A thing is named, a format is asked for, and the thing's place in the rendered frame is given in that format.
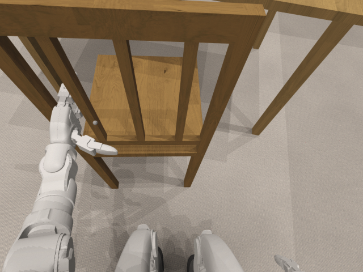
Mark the robot right shin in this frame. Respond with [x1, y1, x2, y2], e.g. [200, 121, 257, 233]
[193, 230, 212, 272]

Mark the robot shin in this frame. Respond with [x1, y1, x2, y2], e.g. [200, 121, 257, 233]
[193, 230, 212, 272]
[137, 224, 158, 272]

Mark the robot left hand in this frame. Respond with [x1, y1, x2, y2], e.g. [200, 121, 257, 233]
[49, 72, 118, 156]

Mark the robot left forearm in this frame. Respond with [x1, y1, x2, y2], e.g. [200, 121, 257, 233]
[2, 143, 78, 272]

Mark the robot right hand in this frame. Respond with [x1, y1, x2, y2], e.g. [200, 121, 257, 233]
[275, 254, 305, 272]

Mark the table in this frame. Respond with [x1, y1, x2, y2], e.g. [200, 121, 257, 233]
[18, 0, 363, 135]

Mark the robot left shin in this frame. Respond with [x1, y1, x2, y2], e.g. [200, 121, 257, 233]
[137, 224, 158, 272]

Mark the chair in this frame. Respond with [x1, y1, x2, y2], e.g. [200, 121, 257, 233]
[0, 0, 266, 189]

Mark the robot left upper arm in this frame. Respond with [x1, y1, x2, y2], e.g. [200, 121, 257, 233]
[6, 233, 75, 272]

